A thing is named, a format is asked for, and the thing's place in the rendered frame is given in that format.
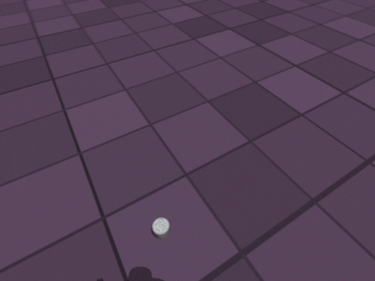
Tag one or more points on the cup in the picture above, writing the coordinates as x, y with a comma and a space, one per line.
161, 227

